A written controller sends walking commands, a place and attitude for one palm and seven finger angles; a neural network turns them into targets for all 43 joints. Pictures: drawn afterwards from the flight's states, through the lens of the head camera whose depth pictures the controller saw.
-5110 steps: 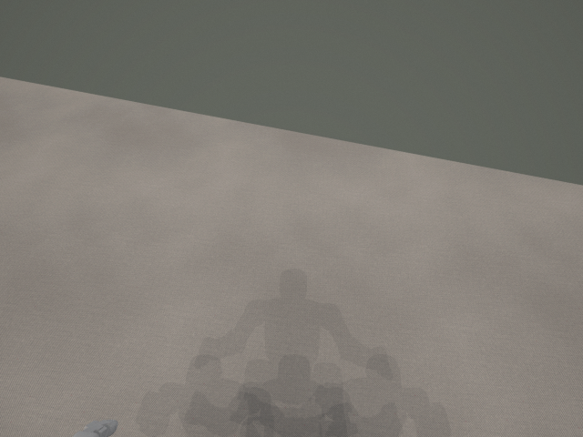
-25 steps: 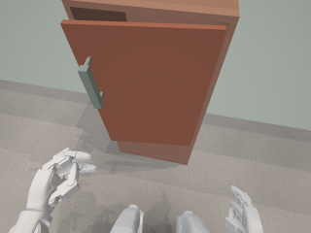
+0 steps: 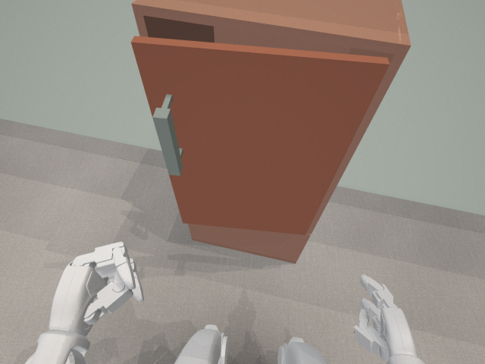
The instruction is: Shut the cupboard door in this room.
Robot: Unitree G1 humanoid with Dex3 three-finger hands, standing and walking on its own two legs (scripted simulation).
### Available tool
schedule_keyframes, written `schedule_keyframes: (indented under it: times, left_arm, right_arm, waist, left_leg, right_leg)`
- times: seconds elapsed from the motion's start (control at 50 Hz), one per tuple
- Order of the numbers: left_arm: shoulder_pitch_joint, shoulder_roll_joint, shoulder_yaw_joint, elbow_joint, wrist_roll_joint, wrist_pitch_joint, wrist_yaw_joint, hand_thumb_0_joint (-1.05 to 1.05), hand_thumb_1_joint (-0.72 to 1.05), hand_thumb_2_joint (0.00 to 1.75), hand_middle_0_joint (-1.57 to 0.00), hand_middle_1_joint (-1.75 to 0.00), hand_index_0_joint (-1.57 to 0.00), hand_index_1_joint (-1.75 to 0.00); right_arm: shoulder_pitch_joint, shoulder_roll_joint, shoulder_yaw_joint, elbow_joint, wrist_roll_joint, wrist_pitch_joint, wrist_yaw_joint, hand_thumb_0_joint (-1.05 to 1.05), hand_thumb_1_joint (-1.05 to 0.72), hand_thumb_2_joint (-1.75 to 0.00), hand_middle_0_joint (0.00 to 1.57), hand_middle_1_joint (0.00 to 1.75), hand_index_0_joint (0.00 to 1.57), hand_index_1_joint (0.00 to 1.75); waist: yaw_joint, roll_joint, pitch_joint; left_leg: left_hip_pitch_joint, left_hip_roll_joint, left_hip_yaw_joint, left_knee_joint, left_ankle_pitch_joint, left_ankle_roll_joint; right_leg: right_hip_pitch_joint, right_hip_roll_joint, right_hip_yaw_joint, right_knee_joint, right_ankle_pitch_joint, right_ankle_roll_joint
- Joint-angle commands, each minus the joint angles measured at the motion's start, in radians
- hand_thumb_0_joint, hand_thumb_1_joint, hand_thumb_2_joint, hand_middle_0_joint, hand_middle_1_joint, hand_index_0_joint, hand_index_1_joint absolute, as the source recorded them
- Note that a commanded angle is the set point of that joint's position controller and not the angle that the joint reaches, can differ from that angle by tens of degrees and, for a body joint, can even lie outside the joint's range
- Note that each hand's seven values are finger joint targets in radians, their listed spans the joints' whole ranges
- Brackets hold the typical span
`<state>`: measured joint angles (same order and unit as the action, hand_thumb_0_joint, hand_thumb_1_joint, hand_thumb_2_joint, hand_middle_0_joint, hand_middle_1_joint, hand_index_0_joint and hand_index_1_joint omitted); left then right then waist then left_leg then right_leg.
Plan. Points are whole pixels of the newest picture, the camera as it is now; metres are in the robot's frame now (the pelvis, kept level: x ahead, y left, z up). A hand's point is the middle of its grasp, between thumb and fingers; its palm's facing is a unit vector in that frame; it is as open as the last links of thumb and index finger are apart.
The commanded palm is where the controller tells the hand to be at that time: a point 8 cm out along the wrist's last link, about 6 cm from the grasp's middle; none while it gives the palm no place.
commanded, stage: raise the hand and make a fist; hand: left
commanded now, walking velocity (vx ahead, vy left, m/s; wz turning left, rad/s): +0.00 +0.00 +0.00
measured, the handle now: (172, 137) +0.50 +0.18 +0.05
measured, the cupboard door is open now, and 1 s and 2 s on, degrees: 7 7 7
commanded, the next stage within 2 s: bring the fist close to the handle in 0.66 s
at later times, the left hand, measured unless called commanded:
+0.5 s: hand (129, 279) +0.23 +0.18 +0.05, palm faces -0.01 -1.00 -0.04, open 3.1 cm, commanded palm +0.20 +0.23 +0.05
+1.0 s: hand (150, 257) +0.26 +0.16 +0.05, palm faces -0.02 -1.00 -0.04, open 3.1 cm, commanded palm +0.25 +0.22 +0.05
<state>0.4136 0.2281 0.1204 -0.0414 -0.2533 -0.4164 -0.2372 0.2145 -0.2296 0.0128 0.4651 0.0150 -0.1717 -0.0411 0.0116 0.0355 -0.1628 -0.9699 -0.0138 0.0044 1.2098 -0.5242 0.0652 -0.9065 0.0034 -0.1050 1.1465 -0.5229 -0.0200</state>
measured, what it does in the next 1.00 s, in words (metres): stands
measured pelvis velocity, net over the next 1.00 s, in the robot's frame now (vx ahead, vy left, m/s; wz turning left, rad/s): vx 0.00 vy -0.02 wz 0.00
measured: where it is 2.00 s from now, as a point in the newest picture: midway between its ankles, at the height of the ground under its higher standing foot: outside the picture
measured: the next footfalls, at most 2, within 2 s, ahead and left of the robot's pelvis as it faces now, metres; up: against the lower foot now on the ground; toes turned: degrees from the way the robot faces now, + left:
none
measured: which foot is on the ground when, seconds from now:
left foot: down 0.00-1.00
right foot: down 0.00-1.00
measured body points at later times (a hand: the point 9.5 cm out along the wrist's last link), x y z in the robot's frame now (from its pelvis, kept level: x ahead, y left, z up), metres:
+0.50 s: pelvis +0.00 -0.01 +0.00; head +0.06 +0.00 +0.45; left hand +0.22 +0.24 +0.06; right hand +0.18 -0.25 -0.07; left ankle +0.03 +0.07 -0.64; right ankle +0.02 -0.12 -0.64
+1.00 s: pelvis +0.00 -0.02 +0.00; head +0.07 -0.02 +0.44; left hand +0.26 +0.22 +0.05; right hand +0.19 -0.26 -0.08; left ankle +0.03 +0.07 -0.64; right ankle +0.02 -0.12 -0.64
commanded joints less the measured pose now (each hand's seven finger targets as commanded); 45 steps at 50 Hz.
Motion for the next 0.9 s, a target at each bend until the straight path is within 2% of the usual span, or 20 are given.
schedule_keyframes:
  times: [0.0,0.02,0.08,0.1,0.14,0.18,0.26,0.28,0.3,0.32,0.38,0.42,0.48,0.52,0.58,0.64,0.74,0.8,0.84,0.88]
  left_arm:
    - [-0.041,0.102,0.062,-0.191,-0.016,-0.053,0.007,0.00,0.90,0.90,-1.30,-1.50,-1.30,-1.50]
    - [-0.053,0.102,0.061,-0.200,-0.017,-0.056,0.004,0.00,0.90,0.90,-1.30,-1.50,-1.30,-1.50]
    - [-0.062,0.123,0.080,-0.193,-0.022,-0.057,0.000,0.00,0.90,0.90,-1.30,-1.50,-1.30,-1.50]
    - [-0.065,0.106,0.063,-0.194,-0.022,-0.058,-0.007,0.00,0.90,0.90,-1.30,-1.50,-1.30,-1.50]
    - [-0.080,0.114,0.067,-0.203,-0.025,-0.058,-0.012,0.00,0.90,0.90,-1.30,-1.50,-1.30,-1.50]
    - [-0.076,0.132,0.085,-0.189,-0.027,-0.050,-0.013,0.00,0.90,0.90,-1.30,-1.50,-1.30,-1.50]
    - [-0.082,0.125,0.085,-0.181,-0.039,-0.046,-0.019,0.00,0.90,0.90,-1.30,-1.50,-1.30,-1.50]
    - [-0.071,0.140,0.103,-0.169,-0.040,-0.044,-0.017,0.00,0.90,0.90,-1.30,-1.50,-1.30,-1.50]
    - [-0.069,0.121,0.084,-0.180,-0.041,-0.048,-0.021,0.00,0.90,0.90,-1.30,-1.50,-1.30,-1.50]
    - [-0.066,0.126,0.091,-0.180,-0.043,-0.050,-0.019,0.00,0.90,0.90,-1.30,-1.50,-1.30,-1.50]
    - [-0.059,0.132,0.099,-0.152,-0.047,-0.052,-0.017,0.00,0.90,0.90,-1.30,-1.50,-1.30,-1.50]
    - [-0.071,0.125,0.092,-0.167,-0.047,-0.063,-0.016,0.00,0.90,0.90,-1.30,-1.50,-1.30,-1.50]
    - [-0.072,0.137,0.098,-0.155,-0.045,-0.069,-0.007,0.00,0.90,0.90,-1.30,-1.50,-1.30,-1.50]
    - [-0.077,0.136,0.092,-0.174,-0.042,-0.075,-0.007,0.00,0.90,0.90,-1.30,-1.50,-1.30,-1.50]
    - [-0.066,0.144,0.102,-0.163,-0.046,-0.078,-0.005,0.00,0.90,0.90,-1.30,-1.50,-1.30,-1.50]
    - [-0.072,0.133,0.092,-0.161,-0.047,-0.080,-0.010,0.00,0.90,0.90,-1.30,-1.50,-1.30,-1.50]
    - [-0.075,0.129,0.087,-0.160,-0.047,-0.078,-0.014,0.00,0.90,0.90,-1.30,-1.50,-1.30,-1.50]
    - [-0.186,0.139,0.079,-0.153,-0.035,-0.081,-0.007,0.00,0.90,0.90,-1.30,-1.50,-1.30,-1.50]
    - [-0.272,0.131,0.066,-0.121,-0.026,-0.079,0.000,0.00,0.90,0.90,-1.30,-1.50,-1.30,-1.50]
    - [-0.314,0.148,0.082,-0.097,-0.030,-0.073,0.002,0.00,0.90,0.90,-1.30,-1.50,-1.30,-1.50]
  right_arm:
    - [-0.004,-0.149,-0.058,-0.143,0.000,-0.035,-0.008,0.00,-0.90,-0.90,0.20,0.30,0.20,0.30]
    - [-0.007,-0.150,-0.056,-0.144,0.002,-0.036,-0.007,0.00,-0.90,-0.90,0.20,0.30,0.20,0.30]
    - [-0.003,-0.151,-0.054,-0.142,0.000,-0.035,-0.008,0.00,-0.90,-0.90,0.20,0.30,0.20,0.30]
    - [-0.003,-0.151,-0.053,-0.143,0.001,-0.036,-0.007,0.00,-0.90,-0.90,0.20,0.30,0.20,0.30]
    - [-0.003,-0.152,-0.054,-0.139,0.003,-0.038,-0.006,0.00,-0.90,-0.90,0.20,0.30,0.20,0.30]
    - [0.000,-0.153,-0.053,-0.136,0.004,-0.039,-0.006,0.00,-0.90,-0.90,0.20,0.30,0.20,0.30]
    - [-0.001,-0.151,-0.052,-0.132,0.006,-0.039,-0.006,0.00,-0.90,-0.90,0.20,0.30,0.20,0.30]
    - [-0.003,-0.151,-0.054,-0.132,0.006,-0.038,-0.007,0.00,-0.90,-0.90,0.20,0.30,0.20,0.30]
    - [-0.006,-0.150,-0.054,-0.133,0.007,-0.040,-0.007,0.00,-0.90,-0.90,0.20,0.30,0.20,0.30]
    - [-0.002,-0.148,-0.055,-0.130,0.007,-0.041,-0.006,0.00,-0.90,-0.90,0.20,0.30,0.20,0.30]
    - [-0.005,-0.148,-0.056,-0.127,0.006,-0.039,-0.006,0.00,-0.90,-0.90,0.20,0.30,0.20,0.30]
    - [-0.007,-0.147,-0.056,-0.129,0.007,-0.040,-0.005,0.00,-0.90,-0.90,0.20,0.30,0.20,0.30]
    - [-0.008,-0.149,-0.056,-0.127,0.006,-0.037,-0.007,0.00,-0.90,-0.90,0.20,0.30,0.20,0.30]
    - [-0.010,-0.147,-0.055,-0.132,0.007,-0.037,-0.006,0.00,-0.90,-0.90,0.20,0.30,0.20,0.30]
    - [-0.009,-0.145,-0.056,-0.126,0.006,-0.035,-0.009,0.00,-0.90,-0.90,0.20,0.30,0.20,0.30]
    - [-0.013,-0.142,-0.054,-0.125,0.008,-0.034,-0.007,0.00,-0.90,-0.90,0.20,0.30,0.20,0.30]
    - [-0.016,-0.140,-0.054,-0.125,0.010,-0.031,-0.009,0.00,-0.90,-0.90,0.20,0.30,0.20,0.30]
    - [-0.011,-0.146,-0.049,-0.112,0.007,-0.031,-0.013,0.00,-0.90,-0.90,0.20,0.30,0.20,0.30]
    - [-0.010,-0.148,-0.047,-0.100,0.007,-0.035,-0.015,0.00,-0.90,-0.90,0.20,0.30,0.20,0.30]
    - [-0.007,-0.150,-0.047,-0.091,0.005,-0.037,-0.018,0.00,-0.90,-0.90,0.20,0.30,0.20,0.30]
  waist:
    - [-0.012,0.033,-0.187]
    - [-0.013,0.051,-0.185]
    - [-0.011,0.038,-0.194]
    - [-0.014,0.046,-0.198]
    - [-0.013,0.062,-0.205]
    - [-0.011,0.051,-0.205]
    - [-0.012,0.048,-0.204]
    - [-0.005,0.026,-0.202]
    - [-0.008,0.043,-0.208]
    - [-0.006,0.045,-0.218]
    - [-0.008,0.009,-0.191]
    - [-0.007,0.028,-0.195]
    - [-0.012,0.005,-0.179]
    - [-0.010,0.027,-0.199]
    - [-0.012,-0.005,-0.200]
    - [-0.015,0.012,-0.196]
    - [-0.020,0.001,-0.196]
    - [-0.039,0.017,-0.180]
    - [-0.053,0.000,-0.175]
    - [-0.046,-0.002,-0.195]
  left_leg:
    - [0.257,0.031,-0.134,-0.259,0.215,-0.079]
    - [0.265,0.033,-0.138,-0.261,0.210,-0.083]
    - [0.259,0.031,-0.137,-0.257,0.215,-0.082]
    - [0.270,0.031,-0.135,-0.255,0.230,-0.083]
    - [0.282,0.032,-0.135,-0.257,0.236,-0.087]
    - [0.267,0.028,-0.132,-0.255,0.235,-0.082]
    - [0.255,0.023,-0.120,-0.257,0.222,-0.079]
    - [0.241,0.022,-0.117,-0.252,0.228,-0.074]
    - [0.249,0.020,-0.107,-0.246,0.244,-0.073]
    - [0.254,0.021,-0.106,-0.244,0.260,-0.074]
    - [0.212,0.017,-0.097,-0.235,0.229,-0.064]
    - [0.211,0.016,-0.090,-0.234,0.216,-0.063]
    - [0.187,0.014,-0.088,-0.229,0.184,-0.055]
    - [0.188,0.012,-0.079,-0.225,0.180,-0.052]
    - [0.168,0.011,-0.072,-0.208,0.190,-0.045]
    - [0.162,0.009,-0.065,-0.202,0.186,-0.045]
    - [0.152,0.009,-0.058,-0.186,0.187,-0.040]
    - [0.153,0.011,-0.065,-0.179,0.175,-0.039]
    - [0.142,0.012,-0.067,-0.172,0.141,-0.036]
    - [0.139,0.011,-0.067,-0.167,0.148,-0.034]
  right_leg:
    - [0.060,0.037,0.009,-0.120,0.143,-0.021]
    - [0.050,0.037,0.010,-0.120,0.139,-0.021]
    - [0.064,0.040,0.014,-0.122,0.146,-0.023]
    - [0.060,0.037,0.014,-0.124,0.151,-0.022]
    - [0.061,0.037,0.015,-0.128,0.153,-0.022]
    - [0.081,0.039,0.019,-0.133,0.157,-0.024]
    - [0.096,0.035,0.022,-0.146,0.152,-0.022]
    - [0.111,0.038,0.026,-0.147,0.158,-0.024]
    - [0.112,0.035,0.028,-0.148,0.168,-0.023]
    - [0.114,0.034,0.028,-0.146,0.179,-0.023]
    - [0.123,0.036,0.038,-0.156,0.164,-0.022]
    - [0.123,0.031,0.042,-0.155,0.151,-0.022]
    - [0.121,0.033,0.053,-0.165,0.123,-0.020]
    - [0.130,0.027,0.059,-0.166,0.119,-0.018]
    - [0.149,0.029,0.074,-0.173,0.128,-0.016]
    - [0.146,0.023,0.081,-0.178,0.124,-0.014]
    - [0.151,0.020,0.098,-0.186,0.122,-0.010]
    - [0.113,0.023,0.090,-0.176,0.115,-0.011]
    - [0.087,0.023,0.094,-0.182,0.075,-0.007]
    - [0.104,0.024,0.102,-0.182,0.080,-0.009]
